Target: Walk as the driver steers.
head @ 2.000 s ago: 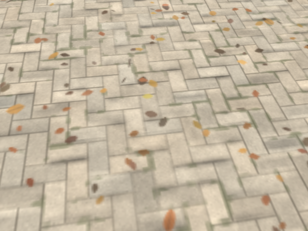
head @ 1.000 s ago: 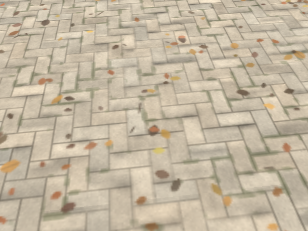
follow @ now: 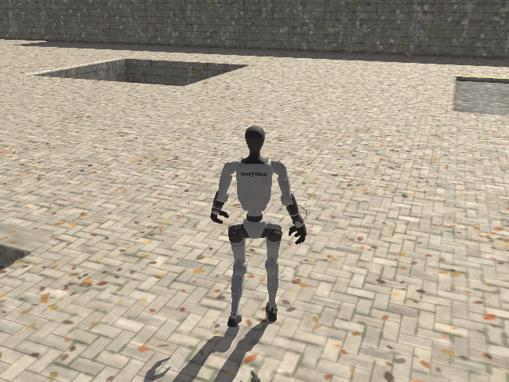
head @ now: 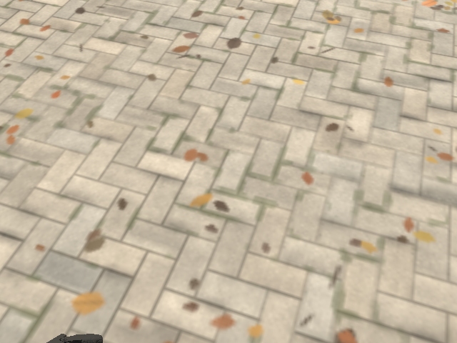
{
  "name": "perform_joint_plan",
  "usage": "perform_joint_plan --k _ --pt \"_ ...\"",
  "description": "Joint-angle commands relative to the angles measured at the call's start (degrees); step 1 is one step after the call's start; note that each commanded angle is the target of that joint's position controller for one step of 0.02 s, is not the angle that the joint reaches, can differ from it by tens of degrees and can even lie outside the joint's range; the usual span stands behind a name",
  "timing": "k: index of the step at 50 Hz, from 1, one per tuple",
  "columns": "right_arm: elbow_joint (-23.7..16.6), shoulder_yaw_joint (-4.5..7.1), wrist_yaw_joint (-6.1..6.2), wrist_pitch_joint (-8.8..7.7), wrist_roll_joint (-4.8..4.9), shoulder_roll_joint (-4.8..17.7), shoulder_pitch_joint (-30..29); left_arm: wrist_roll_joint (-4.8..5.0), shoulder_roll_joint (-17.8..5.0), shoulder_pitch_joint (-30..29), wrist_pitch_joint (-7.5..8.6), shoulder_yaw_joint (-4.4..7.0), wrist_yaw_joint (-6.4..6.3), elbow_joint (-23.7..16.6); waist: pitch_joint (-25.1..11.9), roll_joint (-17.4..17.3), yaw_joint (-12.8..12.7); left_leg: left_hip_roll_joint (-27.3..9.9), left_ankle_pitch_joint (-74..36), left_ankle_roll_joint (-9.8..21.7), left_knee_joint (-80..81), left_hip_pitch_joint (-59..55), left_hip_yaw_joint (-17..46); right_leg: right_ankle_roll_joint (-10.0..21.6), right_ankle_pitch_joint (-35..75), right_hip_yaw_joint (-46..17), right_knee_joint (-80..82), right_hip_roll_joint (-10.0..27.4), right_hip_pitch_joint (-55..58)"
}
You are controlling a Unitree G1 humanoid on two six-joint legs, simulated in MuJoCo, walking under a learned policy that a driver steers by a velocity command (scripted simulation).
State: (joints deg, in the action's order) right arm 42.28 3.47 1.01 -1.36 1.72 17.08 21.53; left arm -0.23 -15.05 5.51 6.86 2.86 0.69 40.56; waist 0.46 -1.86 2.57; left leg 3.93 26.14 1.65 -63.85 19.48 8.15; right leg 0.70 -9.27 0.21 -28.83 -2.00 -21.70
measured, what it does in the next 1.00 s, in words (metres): walks ahead: left foot, then right foot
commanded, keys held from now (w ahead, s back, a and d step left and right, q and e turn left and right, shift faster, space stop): q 0.44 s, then e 0.56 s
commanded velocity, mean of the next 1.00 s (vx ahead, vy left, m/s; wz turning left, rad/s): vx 0.11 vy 0.00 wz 0.18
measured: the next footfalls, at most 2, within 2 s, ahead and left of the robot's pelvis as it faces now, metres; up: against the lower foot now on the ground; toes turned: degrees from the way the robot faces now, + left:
left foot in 0.36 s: +0.26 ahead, +0.14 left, +0.00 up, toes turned +8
right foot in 0.72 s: +0.29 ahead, -0.09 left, +0.00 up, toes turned +14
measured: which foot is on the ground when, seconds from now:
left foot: up 0.00-0.34, down 0.36-1.00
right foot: down 0.00-0.36, up 0.38-0.70, down 0.72-0.94, up 0.96-1.00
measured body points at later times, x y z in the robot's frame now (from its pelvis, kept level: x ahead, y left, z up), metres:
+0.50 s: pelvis +0.17 +0.04 +0.00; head +0.22 +0.07 +0.45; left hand +0.23 +0.35 -0.12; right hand +0.42 -0.18 -0.07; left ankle +0.23 +0.14 -0.73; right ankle +0.15 -0.12 -0.65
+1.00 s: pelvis +0.21 +0.03 +0.00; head +0.24 +0.04 +0.45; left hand +0.31 +0.33 -0.11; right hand +0.40 -0.23 -0.09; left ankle +0.20 +0.13 -0.73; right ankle +0.24 -0.10 -0.71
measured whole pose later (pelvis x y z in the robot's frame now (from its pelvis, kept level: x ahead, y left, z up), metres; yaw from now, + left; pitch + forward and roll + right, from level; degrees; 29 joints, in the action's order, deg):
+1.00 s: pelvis +0.21 +0.03 +0.00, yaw +6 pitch +1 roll +1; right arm 39.1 4.7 1.1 0.4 -1.0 15.8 9.1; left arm 0.9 -17.9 10.4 -1.5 4.0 -1.2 41.1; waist 2.3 2.0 -0.7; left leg 2.2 16.6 2.3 -31.9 16.6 -2.7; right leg -1.4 -24.0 -6.2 -43.7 -0.8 -23.0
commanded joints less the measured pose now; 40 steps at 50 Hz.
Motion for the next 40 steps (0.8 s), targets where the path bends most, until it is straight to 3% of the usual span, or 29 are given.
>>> perform_joint_plan --k 1,3,5,9,11,14,16,17,18,19,20,21,22,23,24,26,29,32,35,36,37,38,40 --pt "-6.9 2.28 0.01 -0.61 -0.83 7.6 -5.6 -0.66 -5.6 6.0 -0.84 1.72 -0.68 -1.0 0.1 5.9 -4.7 -7.6 -5.1 -1.7 -6.9 23.0 0.1 9.5 5.7 -19.1 13.6 18.6 19.5" --pt "-7.0 2.09 -0.21 0.43 -0.4 4.9 -3.5 -0.68 -5.6 4.1 -0.65 1.78 -0.55 -0.5 0.6 8.1 -2.3 -8.2 -4.8 -2.8 -3.9 18.3 -2.2 9.6 22.9 -10.6 14.1 16.4 13.9" --pt "-8.5 1.6 -0.2 1.06 -0.66 3.2 -4.8 -0.33 -7.7 3.3 -0.62 2.48 -0.66 0.4 0.2 8.4 -1.7 -8.3 -7.3 -4.0 1.5 18.4 -4.0 10.6 32.5 -5.5 14.8 16.4 13.0" --pt "-9.5 1.04 -1.46 1.07 -0.98 2.2 -8.5 0.36 -9.9 1.8 -2.2 3.13 -1.69 1.3 -2.7 7.6 -2.7 -8.1 -21.5 -3.6 16.0 12.8 -7.0 9.7 33.1 2.7 14.8 15.3 14.0" --pt "-10.5 1.21 -2.43 1.0 -1.01 2.5 -11.5 0.91 -10.5 2.5 -2.8 3.21 -1.95 2.1 -2.8 7.3 -3.7 -7.4 -25.0 -2.6 21.9 10.4 -8.0 8.7 30.8 5.0 13.7 15.2 15.4" --pt "-12.3 2.15 -3.6 1.32 -1.11 4.4 -13.8 2.1 -12.2 3.1 -3.49 3.8 -1.94 2.8 -2.6 7.3 -3.6 -6.6 -21.4 -0.4 27.2 8.7 -8.9 7.5 29.6 5.4 9.6 17.0 18.6" --pt "-12.3 3.24 -3.73 1.56 -1.32 6.2 -11.0 2.95 -13.0 2.5 -3.94 4.21 -2.04 2.5 -3.8 7.1 -1.5 -4.2 -19.1 1.9 31.8 3.5 -10.8 6.0 34.1 6.5 1.9 16.6 19.3" --pt "-11.0 4.33 -3.3 1.47 -1.44 8.0 -5.9 2.94 -11.9 2.9 -4.14 3.92 -2.03 2.6 -6.2 4.9 1.1 -2.0 -23.5 3.7 36.4 -4.2 -11.6 4.1 33.0 8.3 -6.8 14.2 17.3" --pt "-10.6 5.84 -2.04 1.49 -1.44 12.7 -1.3 1.23 -10.1 6.2 -4.0 3.22 -1.71 2.2 -9.8 -3.2 2.4 -7.2 -45.1 7.3 37.9 -16.7 -3.1 0.3 18.8 9.8 -20.7 10.0 7.7" --pt "-12.5 6.03 -0.99 1.39 -2.64 18.3 -3.0 -1.98 -4.9 10.1 -3.79 1.14 -1.13 -0.2 -15.1 -17.2 -2.4 -24.0 -64.9 20.3 35.9 -32.2 22.5 -4.4 -30.0 7.9 -42.2 0.1 -13.5" --pt "-13.7 4.89 -1.47 0.97 -2.56 14.1 -2.6 -0.8 -8.9 8.5 -3.7 1.5 -0.45 0.6 -24.5 -10.0 1.3 -25.7 -54.9 23.6 39.3 -32.4 28.0 -3.9 -30.9 -5.0 -48.9 0.3 -14.6" --pt "-14.0 4.13 -1.78 0.59 -2.14 11.9 -6.2 0.89 -10.9 5.0 -4.1 2.0 -0.31 -0.2 -18.7 -5.7 0.9 -23.1 -49.2 20.7 40.3 -27.6 21.7 -3.3 -26.1 -5.7 -48.9 2.1 -17.0" --pt "-13.5 3.71 -1.68 0.6 -1.04 10.1 -8.4 0.57 -10.2 3.8 -4.52 1.9 -0.74 -0.2 -13.5 -1.7 -0.4 -19.5 -42.7 16.9 41.1 -21.9 16.9 -3.2 -22.1 -5.3 -44.9 3.9 -17.4" --pt "-13.6 2.95 -1.33 1.01 -0.67 8.2 -11.0 0.12 -10.0 3.8 -5.18 1.89 -1.37 0.5 -10.9 -0.1 -1.7 -18.2 -38.8 14.5 41.8 -16.8 13.6 -3.5 -19.6 -4.9 -40.9 5.6 -16.0" --pt "-13.7 2.43 -1.07 1.26 -1.25 7.5 -12.9 0.22 -10.2 4.4 -5.93 1.94 -1.53 0.8 -9.7 -1.3 -3.1 -16.7 -38.8 13.7 42.9 -10.9 11.0 -3.9 -17.9 -4.1 -38.1 6.0 -11.5" --pt "-13.1 1.96 -0.82 1.2 -2.71 6.7 -14.7 0.34 -8.2 7.2 -6.83 1.36 -1.6 2.1 -10.1 -3.3 -4.4 -15.0 -40.9 13.4 43.7 -5.3 6.6 -4.9 -15.7 -2.0 -32.8 5.3 -4.7" --pt "-10.8 0.95 -0.54 0.69 -3.32 4.2 -15.2 0.19 -4.8 7.2 -7.39 -0.01 -1.79 2.8 -10.5 -4.6 -3.7 -13.7 -34.0 12.3 44.6 -2.2 2.2 -5.2 -11.3 -1.8 -20.8 6.5 2.8" --pt "-8.4 0.8 -0.72 0.68 -3.92 4.9 -15.1 0.51 -6.4 5.5 -7.78 0.27 -1.54 2.4 -7.4 -5.9 -2.4 -14.6 -17.5 11.6 46.3 0.3 2.8 -4.3 -7.6 -0.9 -14.2 5.9 6.7" --pt "-7.2 1.04 -0.35 1.15 -2.88 6.1 -15.6 -0.06 -7.8 5.1 -7.68 0.81 -1.32 1.6 -3.4 -4.7 -3.3 -13.7 -6.4 8.3 44.7 0.8 2.8 -1.7 -4.1 1.2 -5.1 4.0 8.0" --pt "-6.3 1.03 -0.07 1.21 -2.6 5.8 -14.0 -0.57 -8.6 4.7 -7.61 0.88 -1.26 0.8 -2.1 -3.0 -3.1 -12.8 -5.7 6.0 42.9 0.2 2.2 -0.3 0.4 -0.8 -1.7 5.2 7.4" --pt "-6.2 1.08 0.3 1.12 -3.05 5.3 -11.9 -0.81 -11.4 3.9 -7.5 1.34 -1.41 -0.3 -1.5 2.7 -1.0 -9.4 -4.6 3.2 38.0 0.3 -0.7 1.8 9.0 -6.3 0.3 9.2 6.7" --pt "-6.5 1.08 0.58 1.06 -3.44 4.2 -11.1 0.13 -13.5 3.3 -7.6 2.23 -1.52 0.1 -0.9 10.5 0.4 -3.8 -5.0 0.2 34.1 -0.4 -7.8 5.1 3.9 -11.5 3.7 11.6 2.9" --pt "-7.7 1.34 1.17 1.32 -3.01 3.3 -16.6 -0.27 -11.8 3.6 -7.27 2.18 -1.59 -0.5 1.1 15.1 -2.2 -0.7 -9.5 -1.2 27.2 -0.7 -9.8 8.2 -1.7 -20.3 10.0 14.8 0.3"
